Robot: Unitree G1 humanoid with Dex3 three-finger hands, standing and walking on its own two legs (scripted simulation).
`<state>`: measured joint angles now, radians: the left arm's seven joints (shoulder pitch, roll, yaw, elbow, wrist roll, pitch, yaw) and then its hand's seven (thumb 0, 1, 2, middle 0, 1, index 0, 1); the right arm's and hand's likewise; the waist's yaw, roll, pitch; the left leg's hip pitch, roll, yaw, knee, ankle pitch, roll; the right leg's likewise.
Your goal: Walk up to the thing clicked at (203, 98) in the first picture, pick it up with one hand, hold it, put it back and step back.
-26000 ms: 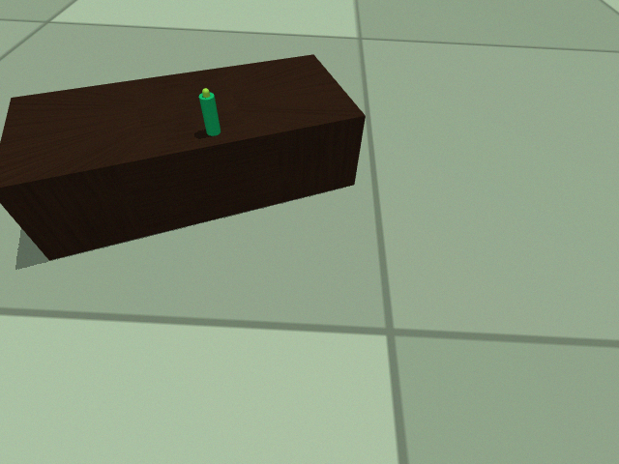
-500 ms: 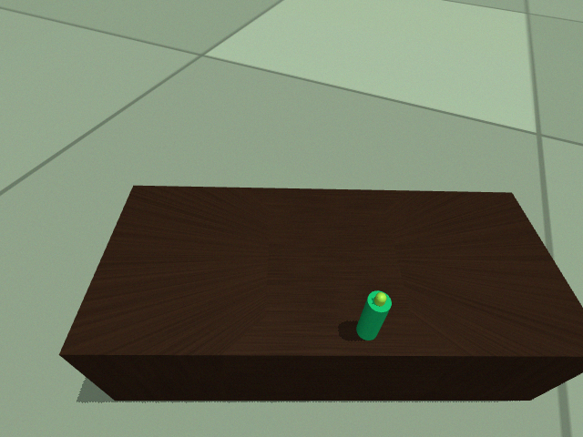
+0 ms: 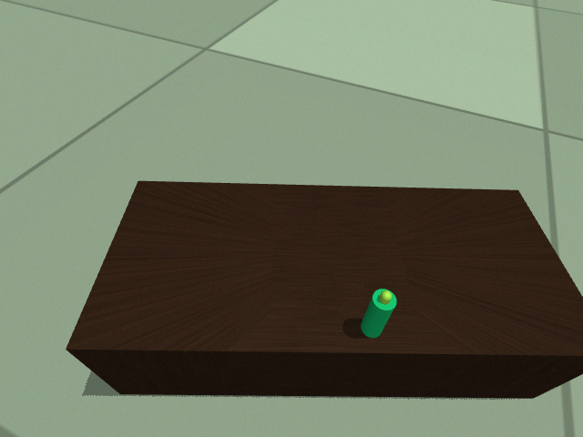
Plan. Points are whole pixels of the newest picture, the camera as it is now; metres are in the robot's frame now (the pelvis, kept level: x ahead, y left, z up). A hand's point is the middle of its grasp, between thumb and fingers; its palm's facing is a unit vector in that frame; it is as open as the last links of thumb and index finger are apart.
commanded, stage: stand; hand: right
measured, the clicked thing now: (378, 311) +0.43 -0.21 -0.30
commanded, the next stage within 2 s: step back in 1.68 s
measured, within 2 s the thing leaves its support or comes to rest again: neither
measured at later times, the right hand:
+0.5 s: hand out of the picture +0.06 -0.24 -0.16, palm faces -0.02 +0.94 -0.33, open 7.3 cm
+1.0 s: hand out of the picture +0.07 -0.25 -0.16, palm faces -0.02 +0.94 -0.33, open 7.3 cm
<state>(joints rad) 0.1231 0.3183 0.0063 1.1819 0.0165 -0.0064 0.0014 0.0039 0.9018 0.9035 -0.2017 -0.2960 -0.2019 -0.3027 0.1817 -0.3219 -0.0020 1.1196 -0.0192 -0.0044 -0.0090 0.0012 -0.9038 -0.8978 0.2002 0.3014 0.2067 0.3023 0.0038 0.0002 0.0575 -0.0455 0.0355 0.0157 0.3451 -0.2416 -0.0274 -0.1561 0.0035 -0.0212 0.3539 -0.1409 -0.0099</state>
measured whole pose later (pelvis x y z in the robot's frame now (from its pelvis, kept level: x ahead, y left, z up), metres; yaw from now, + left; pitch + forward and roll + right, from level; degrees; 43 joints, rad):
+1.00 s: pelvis +0.01 +0.00 +0.00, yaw +0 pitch -3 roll +0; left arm 0.11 0.34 -0.01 1.16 0.01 -0.01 0.00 0.00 0.90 0.90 -0.20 -0.30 -0.20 -0.30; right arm 0.15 -0.34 0.00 1.13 -0.01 -0.01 0.00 0.00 -0.91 -0.90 0.20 0.30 0.21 0.30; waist 0.00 0.00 0.05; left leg -0.03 0.03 0.02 0.30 -0.23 -0.02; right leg -0.15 0.00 -0.02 0.33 -0.14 -0.01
